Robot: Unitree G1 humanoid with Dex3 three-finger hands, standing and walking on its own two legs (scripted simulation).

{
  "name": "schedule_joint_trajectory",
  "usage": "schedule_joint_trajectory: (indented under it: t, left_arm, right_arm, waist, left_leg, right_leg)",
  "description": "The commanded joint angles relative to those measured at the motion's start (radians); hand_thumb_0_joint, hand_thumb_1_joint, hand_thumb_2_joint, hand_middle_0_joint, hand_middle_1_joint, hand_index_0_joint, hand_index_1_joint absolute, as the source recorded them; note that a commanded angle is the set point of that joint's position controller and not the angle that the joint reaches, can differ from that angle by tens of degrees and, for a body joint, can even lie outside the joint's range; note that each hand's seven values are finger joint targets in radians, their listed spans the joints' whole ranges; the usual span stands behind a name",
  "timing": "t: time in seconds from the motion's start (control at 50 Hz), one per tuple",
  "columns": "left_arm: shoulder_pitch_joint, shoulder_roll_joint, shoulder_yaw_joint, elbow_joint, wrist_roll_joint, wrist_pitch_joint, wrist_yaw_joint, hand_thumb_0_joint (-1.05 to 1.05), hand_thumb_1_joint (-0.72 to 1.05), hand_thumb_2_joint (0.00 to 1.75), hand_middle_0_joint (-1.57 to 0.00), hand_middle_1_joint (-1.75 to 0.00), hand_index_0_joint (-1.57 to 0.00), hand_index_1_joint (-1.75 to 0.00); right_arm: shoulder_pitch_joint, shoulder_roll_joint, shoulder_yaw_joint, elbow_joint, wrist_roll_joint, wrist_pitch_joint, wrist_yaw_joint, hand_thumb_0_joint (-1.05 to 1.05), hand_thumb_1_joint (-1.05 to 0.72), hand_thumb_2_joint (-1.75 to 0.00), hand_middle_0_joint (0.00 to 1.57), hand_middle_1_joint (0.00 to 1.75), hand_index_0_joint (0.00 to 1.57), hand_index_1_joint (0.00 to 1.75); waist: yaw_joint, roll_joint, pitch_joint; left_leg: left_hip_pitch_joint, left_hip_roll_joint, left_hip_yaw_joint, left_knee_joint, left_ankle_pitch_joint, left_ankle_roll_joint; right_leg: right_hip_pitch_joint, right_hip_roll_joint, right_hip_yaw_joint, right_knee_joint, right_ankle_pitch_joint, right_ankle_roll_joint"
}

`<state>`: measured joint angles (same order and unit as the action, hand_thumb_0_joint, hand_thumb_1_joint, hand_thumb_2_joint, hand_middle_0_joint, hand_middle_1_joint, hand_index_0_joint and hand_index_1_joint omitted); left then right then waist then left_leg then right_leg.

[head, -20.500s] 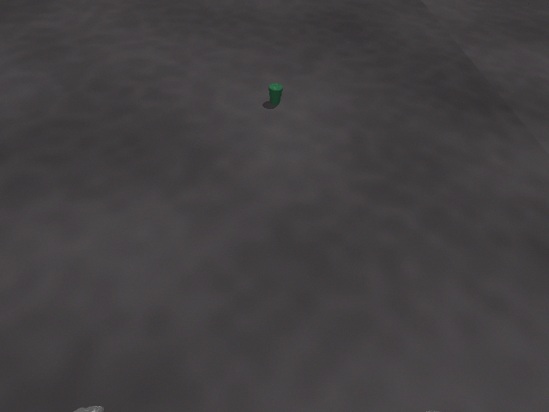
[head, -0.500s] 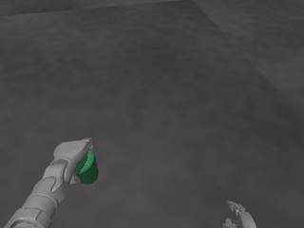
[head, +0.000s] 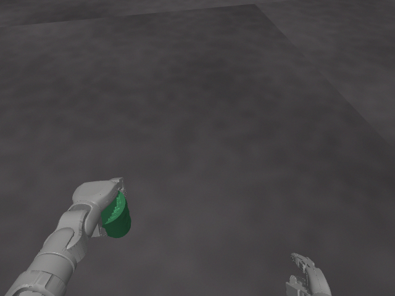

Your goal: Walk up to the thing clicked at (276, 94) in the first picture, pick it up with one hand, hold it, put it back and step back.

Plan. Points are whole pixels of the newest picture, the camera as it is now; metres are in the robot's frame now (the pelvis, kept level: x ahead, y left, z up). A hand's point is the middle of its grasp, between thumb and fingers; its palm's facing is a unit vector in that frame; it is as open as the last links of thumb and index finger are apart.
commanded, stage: hold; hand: left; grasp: from above
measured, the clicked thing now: (113, 217) +0.30 +0.21 -0.09
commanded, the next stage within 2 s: crouch in 0.48 s
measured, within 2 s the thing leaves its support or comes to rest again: neither
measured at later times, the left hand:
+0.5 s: hand (101, 211) +0.29 +0.23 -0.04, palm faces -0.46 -0.06 -0.89, open 11.6 cm
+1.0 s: hand (108, 228) +0.28 +0.23 -0.13, palm faces -0.51 -0.02 -0.86, open 11.7 cm
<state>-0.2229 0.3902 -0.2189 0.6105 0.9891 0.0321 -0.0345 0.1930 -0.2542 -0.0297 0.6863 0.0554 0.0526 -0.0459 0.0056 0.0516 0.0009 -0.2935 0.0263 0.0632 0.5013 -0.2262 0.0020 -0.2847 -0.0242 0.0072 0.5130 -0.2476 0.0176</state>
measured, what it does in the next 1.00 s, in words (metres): stands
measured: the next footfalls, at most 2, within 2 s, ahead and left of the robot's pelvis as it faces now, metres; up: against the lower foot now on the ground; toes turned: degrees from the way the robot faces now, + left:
none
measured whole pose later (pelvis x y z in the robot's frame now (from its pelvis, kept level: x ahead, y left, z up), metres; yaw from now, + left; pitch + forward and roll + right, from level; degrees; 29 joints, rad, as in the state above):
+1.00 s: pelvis -0.01 +0.00 -0.02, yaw +1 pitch +9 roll +0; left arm -0.33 0.37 -0.18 0.94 1.11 -0.07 0.20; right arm 0.19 -0.26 -0.05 0.70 0.01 0.08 -0.01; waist -0.04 0.00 -0.03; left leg -0.57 0.03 0.03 0.72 -0.30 0.00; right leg -0.55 -0.03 -0.02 0.72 -0.33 0.01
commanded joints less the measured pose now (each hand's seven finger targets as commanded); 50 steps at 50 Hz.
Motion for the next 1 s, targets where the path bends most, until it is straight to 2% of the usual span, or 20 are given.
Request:
schedule_joint_trajectory:
  t: [0.0, 0.06, 0.16, 0.22, 0.26, 0.36, 0.38, 0.4, 0.44, 0.46, 0.5, 0.56, 0.58, 0.64, 0.66, 0.68, 0.72, 0.8, 0.88, 0.98]
  left_arm:
    - [-0.352, 0.228, 0.142, -0.218, 0.002, 0.002, 0.043, 0.00, 0.34, 1.26, -0.72, -1.19, -0.74, -1.18]
    - [-0.365, 0.214, 0.126, -0.245, 0.001, -0.002, 0.026, 0.00, 0.36, 1.26, -0.73, -1.19, -0.75, -1.18]
    - [-0.355, 0.233, 0.145, -0.223, -0.001, -0.019, 0.018, 0.00, 0.37, 1.28, -0.75, -1.18, -0.76, -1.17]
    - [-0.387, 0.230, 0.138, -0.262, 0.008, -0.026, 0.028, 0.00, 0.38, 1.27, -0.75, -1.19, -0.77, -1.18]
    - [-0.391, 0.257, 0.163, -0.267, 0.011, -0.026, 0.042, 0.00, 0.38, 1.28, -0.75, -1.20, -0.77, -1.18]
    - [-0.399, 0.228, 0.135, -0.247, 0.014, -0.015, 0.066, 0.00, 0.38, 1.27, -0.76, -1.18, -0.77, -1.17]
    - [-0.419, 0.253, 0.154, -0.241, 0.018, -0.014, 0.070, 0.00, 0.37, 1.27, -0.74, -1.19, -0.76, -1.17]
    - [-0.387, 0.251, 0.157, -0.240, 0.019, -0.010, 0.069, 0.00, 0.37, 1.28, -0.74, -1.21, -0.75, -1.19]
    - [-0.412, 0.219, 0.126, -0.266, 0.008, -0.008, 0.064, 0.00, 0.39, 1.30, -0.77, -1.19, -0.78, -1.18]
    - [-0.385, 0.244, 0.151, -0.211, 0.007, -0.004, 0.064, 0.00, 0.42, 1.32, -0.79, -1.20, -0.80, -1.20]
    - [-0.378, 0.218, 0.127, -0.210, 0.006, -0.005, 0.052, 0.00, 0.41, 1.32, -0.79, -1.20, -0.80, -1.20]
    - [-0.328, 0.228, 0.142, -0.205, 0.007, -0.012, 0.035, 0.00, 0.43, 1.22, -0.75, -1.26, -0.80, -1.21]
    - [-0.361, 0.238, 0.145, -0.237, 0.000, -0.019, 0.028, 0.00, 0.35, 1.26, -0.67, -1.22, -0.72, -1.19]
    - [-0.346, 0.219, 0.129, -0.226, 0.008, -0.033, 0.022, 0.00, 0.28, 1.29, -0.65, -1.22, -0.67, -1.20]
    - [-0.306, 0.227, 0.147, -0.189, 0.013, -0.037, 0.031, 0.00, 0.28, 1.29, -0.64, -1.24, -0.66, -1.22]
    - [-0.290, 0.210, 0.137, -0.171, 0.016, -0.044, 0.038, 0.00, 0.25, 1.29, -0.64, -1.21, -0.65, -1.20]
    - [-0.333, 0.207, 0.138, -0.156, 0.023, -0.064, 0.069, 0.00, 0.22, 1.28, -0.62, -1.19, -0.63, -1.18]
    - [-0.373, 0.199, 0.151, -0.044, 0.063, -0.085, 0.176, 0.00, 0.16, 1.25, -0.56, -1.21, -0.58, -1.19]
    - [-0.453, 0.181, 0.124, 0.081, 0.104, -0.086, 0.267, 0.00, 0.19, 1.30, -0.58, -1.26, -0.60, -1.24]
    - [-0.548, 0.199, 0.148, 0.197, 0.156, -0.124, 0.356, 0.00, 0.27, 1.34, -0.63, -1.29, -0.65, -1.27]
  right_arm:
    - [-0.083, -0.133, -0.041, -0.139, 0.005, -0.044, -0.012, 0.00, -0.91, -0.90, 0.20, 0.30, 0.20, 0.30]
    - [-0.079, -0.132, -0.042, -0.146, 0.006, -0.040, -0.011, 0.00, -0.91, -0.90, 0.20, 0.30, 0.20, 0.30]
    - [-0.082, -0.128, -0.038, -0.145, 0.004, -0.034, -0.015, 0.00, -0.91, -0.90, 0.20, 0.30, 0.20, 0.30]
    - [-0.079, -0.125, -0.038, -0.146, 0.005, -0.034, -0.017, 0.00, -0.91, -0.90, 0.20, 0.30, 0.20, 0.30]
    - [-0.074, -0.131, -0.041, -0.137, 0.004, -0.033, -0.017, 0.00, -0.91, -0.90, 0.20, 0.30, 0.20, 0.30]
    - [-0.070, -0.135, -0.046, -0.131, 0.006, -0.032, -0.016, 0.00, -0.91, -0.90, 0.20, 0.30, 0.20, 0.30]
    - [-0.070, -0.137, -0.047, -0.124, 0.004, -0.032, -0.016, 0.00, -0.91, -0.90, 0.20, 0.30, 0.20, 0.30]
    - [-0.064, -0.135, -0.051, -0.126, 0.004, -0.031, -0.016, 0.00, -0.91, -0.90, 0.20, 0.30, 0.20, 0.30]
    - [-0.066, -0.136, -0.050, -0.129, 0.003, -0.032, -0.013, 0.00, -0.91, -0.90, 0.20, 0.30, 0.20, 0.30]
    - [-0.073, -0.138, -0.048, -0.121, 0.003, -0.030, -0.013, 0.00, -0.91, -0.90, 0.20, 0.30, 0.20, 0.30]
    - [-0.075, -0.133, -0.049, -0.129, 0.004, -0.030, -0.012, 0.00, -0.91, -0.90, 0.20, 0.30, 0.20, 0.30]
    - [-0.079, -0.132, -0.048, -0.139, 0.003, -0.027, -0.012, 0.00, -0.93, -0.91, 0.20, 0.30, 0.20, 0.30]
    - [-0.086, -0.131, -0.047, -0.142, 0.003, -0.025, -0.013, 0.00, -0.88, -0.90, 0.20, 0.30, 0.20, 0.30]
    - [-0.074, -0.132, -0.048, -0.142, 0.004, -0.020, -0.014, 0.00, -0.89, -0.90, 0.20, 0.30, 0.20, 0.30]
    - [-0.069, -0.132, -0.047, -0.141, 0.003, -0.018, -0.015, 0.00, -0.89, -0.90, 0.20, 0.30, 0.20, 0.30]
    - [-0.066, -0.132, -0.047, -0.146, 0.004, -0.016, -0.014, 0.00, -0.89, -0.90, 0.20, 0.30, 0.20, 0.30]
    - [-0.056, -0.133, -0.048, -0.135, -0.001, -0.010, -0.013, 0.00, -0.89, -0.90, 0.20, 0.30, 0.20, 0.30]
    - [-0.029, -0.138, -0.052, -0.112, -0.017, -0.003, -0.006, 0.00, -0.89, -0.90, 0.20, 0.30, 0.20, 0.30]
    - [0.016, -0.150, -0.065, -0.072, -0.032, 0.002, 0.011, 0.00, -0.89, -0.90, 0.20, 0.30, 0.20, 0.30]
    - [0.065, -0.161, -0.085, -0.032, -0.059, -0.013, 0.028, 0.00, -0.89, -0.89, 0.20, 0.30, 0.20, 0.30]
  waist:
    - [0.004, -0.028, -0.261]
    - [-0.005, -0.027, -0.272]
    - [-0.001, -0.016, -0.258]
    - [-0.002, -0.010, -0.294]
    - [0.003, 0.013, -0.307]
    - [-0.009, -0.006, -0.297]
    - [-0.002, 0.000, -0.305]
    - [0.005, 0.006, -0.307]
    - [-0.004, -0.004, -0.318]
    - [0.002, -0.009, -0.286]
    - [0.000, -0.017, -0.279]
    - [0.004, -0.028, -0.263]
    - [0.007, -0.013, -0.273]
    - [-0.007, -0.038, -0.269]
    - [0.001, -0.032, -0.244]
    - [-0.009, -0.039, -0.226]
    - [-0.019, -0.041, -0.228]
    - [-0.036, -0.047, -0.227]
    - [-0.068, -0.048, -0.277]
    - [-0.083, -0.012, -0.399]
  left_leg:
    - [0.163, -0.032, -0.027, -0.062, 0.163, 0.012]
    - [0.166, -0.036, -0.025, -0.060, 0.171, 0.015]
    - [0.172, -0.034, -0.029, -0.068, 0.160, 0.014]
    - [0.183, -0.041, -0.024, -0.060, 0.190, 0.017]
    - [0.199, -0.036, -0.024, -0.059, 0.208, 0.010]
    - [0.197, -0.034, -0.023, -0.061, 0.216, 0.010]
    - [0.200, -0.032, -0.026, -0.060, 0.222, 0.008]
    - [0.196, -0.034, -0.023, -0.059, 0.231, 0.010]
    - [0.207, -0.032, -0.024, -0.060, 0.226, 0.010]
    - [0.195, -0.033, -0.025, -0.063, 0.218, 0.011]
    - [0.187, -0.033, -0.027, -0.065, 0.213, 0.012]
    - [0.168, -0.041, -0.023, -0.069, 0.185, 0.017]
    - [0.177, -0.039, -0.026, -0.070, 0.185, 0.014]
    - [0.179, -0.036, -0.031, -0.068, 0.204, 0.016]
    - [0.165, -0.037, -0.030, -0.069, 0.191, 0.014]
    - [0.159, -0.036, -0.029, -0.070, 0.184, 0.014]
    - [0.153, -0.033, -0.034, -0.064, 0.171, 0.010]
    - [0.095, -0.037, -0.031, -0.007, 0.148, 0.007]
    - [0.008, -0.038, -0.032, 0.111, 0.135, 0.005]
    - [-0.192, -0.032, -0.044, 0.355, 0.089, -0.004]
  right_leg:
    - [0.039, 0.044, -0.012, -0.093, 0.142, -0.026]
    - [0.042, 0.043, -0.006, -0.093, 0.155, -0.025]
    - [0.041, 0.043, -0.008, -0.099, 0.139, -0.027]
    - [0.054, 0.038, -0.002, -0.096, 0.175, -0.024]
    - [0.056, 0.041, -0.007, -0.093, 0.183, -0.028]
    - [0.052, 0.042, -0.011, -0.092, 0.198, -0.029]
    - [0.053, 0.043, -0.014, -0.091, 0.198, -0.030]
    - [0.058, 0.041, -0.013, -0.091, 0.210, -0.029]
    - [0.061, 0.042, -0.013, -0.093, 0.206, -0.029]
    - [0.063, 0.040, -0.013, -0.100, 0.195, -0.027]
    - [0.053, 0.040, -0.014, -0.101, 0.195, -0.027]
    - [0.064, 0.033, -0.009, -0.111, 0.171, -0.024]
    - [0.062, 0.035, -0.009, -0.110, 0.167, -0.026]
    - [0.057, 0.041, -0.012, -0.101, 0.185, -0.026]
    - [0.046, 0.040, -0.012, -0.104, 0.169, -0.028]
    - [0.035, 0.041, -0.013, -0.102, 0.163, -0.031]
    - [0.011, 0.043, -0.017, -0.093, 0.149, -0.031]
    - [-0.063, 0.034, -0.015, -0.048, 0.130, -0.030]
    - [-0.170, 0.028, -0.014, 0.042, 0.137, -0.023]
    - [-0.408, 0.029, -0.016, 0.268, 0.085, -0.032]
